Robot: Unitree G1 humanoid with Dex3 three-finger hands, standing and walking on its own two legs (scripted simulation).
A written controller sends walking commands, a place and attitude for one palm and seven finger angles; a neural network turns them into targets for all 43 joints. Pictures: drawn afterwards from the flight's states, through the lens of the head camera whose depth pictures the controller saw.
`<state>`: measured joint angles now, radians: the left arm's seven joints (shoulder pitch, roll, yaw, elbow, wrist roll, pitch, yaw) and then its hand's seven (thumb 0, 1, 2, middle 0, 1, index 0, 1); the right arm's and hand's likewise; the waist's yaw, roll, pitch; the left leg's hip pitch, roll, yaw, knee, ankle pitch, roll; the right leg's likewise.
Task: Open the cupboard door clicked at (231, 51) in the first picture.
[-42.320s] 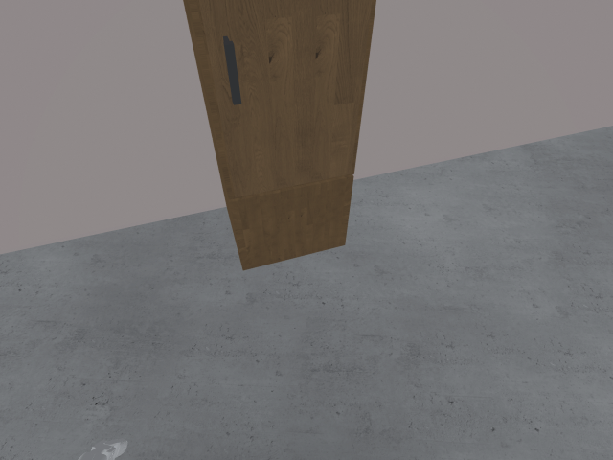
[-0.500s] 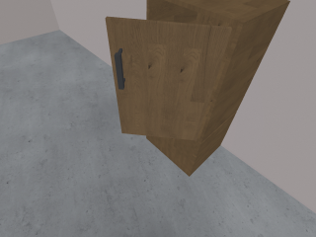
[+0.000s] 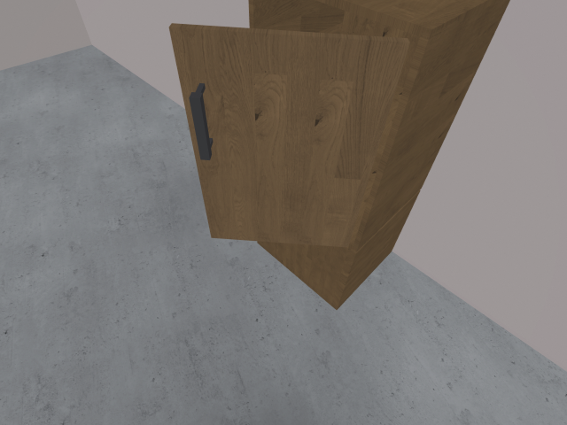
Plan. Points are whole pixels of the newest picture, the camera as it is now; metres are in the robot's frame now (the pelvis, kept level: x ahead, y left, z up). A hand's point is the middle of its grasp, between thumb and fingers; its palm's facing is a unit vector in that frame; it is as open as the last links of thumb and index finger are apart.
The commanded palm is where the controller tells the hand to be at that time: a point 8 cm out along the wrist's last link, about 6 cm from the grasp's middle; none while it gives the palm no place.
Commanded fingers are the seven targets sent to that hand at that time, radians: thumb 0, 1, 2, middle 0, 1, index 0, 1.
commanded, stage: look again from close up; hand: left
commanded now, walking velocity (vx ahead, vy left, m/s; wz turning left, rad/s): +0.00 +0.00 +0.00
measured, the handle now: (203, 122) +0.64 +0.20 +0.07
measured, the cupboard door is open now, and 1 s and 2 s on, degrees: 41 41 41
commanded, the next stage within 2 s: shuffle to correct the standing spot in 0.22 s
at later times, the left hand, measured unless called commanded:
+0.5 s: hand out of the picture +0.03 +0.17 -0.18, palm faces +0.01 -0.99 -0.16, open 7.3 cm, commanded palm none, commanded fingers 0.00 0.90 0.90 -0.20 -0.30 -0.20 -0.30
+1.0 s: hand (172, 415) +0.17 +0.19 -0.17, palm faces +0.00 -0.97 -0.23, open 7.3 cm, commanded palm none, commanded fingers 0.00 0.90 0.90 -0.20 -0.30 -0.20 -0.30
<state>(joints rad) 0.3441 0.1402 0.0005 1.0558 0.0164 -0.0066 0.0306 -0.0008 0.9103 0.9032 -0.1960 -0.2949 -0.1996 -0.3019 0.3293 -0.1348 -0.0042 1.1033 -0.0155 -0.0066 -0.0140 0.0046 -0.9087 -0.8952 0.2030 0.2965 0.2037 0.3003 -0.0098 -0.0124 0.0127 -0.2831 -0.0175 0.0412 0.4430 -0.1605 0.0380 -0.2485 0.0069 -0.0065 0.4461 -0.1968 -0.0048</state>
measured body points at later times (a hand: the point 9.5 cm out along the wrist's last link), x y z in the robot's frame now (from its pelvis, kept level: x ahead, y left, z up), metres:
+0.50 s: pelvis +0.04 +0.00 +0.00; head +0.04 +0.01 +0.45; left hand +0.03 +0.22 -0.16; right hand +0.04 -0.22 -0.16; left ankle +0.05 +0.09 -0.74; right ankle +0.03 -0.12 -0.74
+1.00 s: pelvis +0.11 +0.01 +0.00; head +0.16 +0.00 +0.44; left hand +0.17 +0.24 -0.16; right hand +0.08 -0.19 -0.16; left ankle +0.05 +0.09 -0.74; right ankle +0.14 -0.12 -0.71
